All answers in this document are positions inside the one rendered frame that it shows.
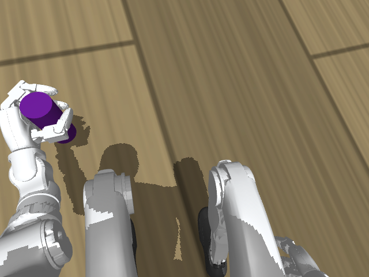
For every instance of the right robot foot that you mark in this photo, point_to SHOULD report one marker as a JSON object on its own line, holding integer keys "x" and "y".
{"x": 204, "y": 230}

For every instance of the can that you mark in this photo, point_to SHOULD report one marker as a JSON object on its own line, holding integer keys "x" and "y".
{"x": 40, "y": 109}

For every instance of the right robot hand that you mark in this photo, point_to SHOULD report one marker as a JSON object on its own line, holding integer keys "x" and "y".
{"x": 299, "y": 263}

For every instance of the left robot arm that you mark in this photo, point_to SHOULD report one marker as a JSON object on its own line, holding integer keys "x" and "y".
{"x": 34, "y": 244}

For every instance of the left robot hand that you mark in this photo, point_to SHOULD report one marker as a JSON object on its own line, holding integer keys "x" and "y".
{"x": 18, "y": 131}

